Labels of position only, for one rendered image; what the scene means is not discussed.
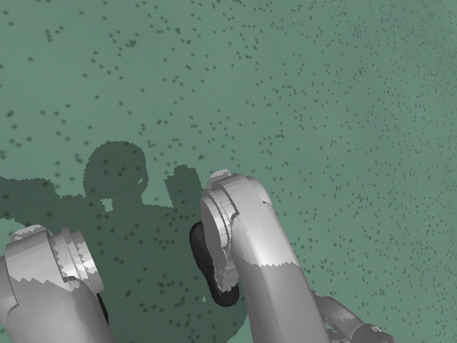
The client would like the right robot foot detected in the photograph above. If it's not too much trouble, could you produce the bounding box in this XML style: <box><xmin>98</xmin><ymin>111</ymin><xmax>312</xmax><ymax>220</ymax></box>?
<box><xmin>189</xmin><ymin>221</ymin><xmax>239</xmax><ymax>307</ymax></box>

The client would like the right robot arm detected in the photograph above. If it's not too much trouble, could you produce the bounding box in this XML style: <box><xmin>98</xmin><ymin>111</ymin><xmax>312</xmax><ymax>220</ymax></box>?
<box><xmin>351</xmin><ymin>324</ymin><xmax>398</xmax><ymax>343</ymax></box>

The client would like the right robot hand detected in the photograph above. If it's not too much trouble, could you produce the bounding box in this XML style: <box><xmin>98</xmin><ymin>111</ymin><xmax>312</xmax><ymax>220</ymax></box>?
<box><xmin>311</xmin><ymin>289</ymin><xmax>364</xmax><ymax>343</ymax></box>

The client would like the left robot foot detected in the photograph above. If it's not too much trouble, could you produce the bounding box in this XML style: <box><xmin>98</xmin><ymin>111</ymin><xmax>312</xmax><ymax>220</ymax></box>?
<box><xmin>96</xmin><ymin>293</ymin><xmax>109</xmax><ymax>325</ymax></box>

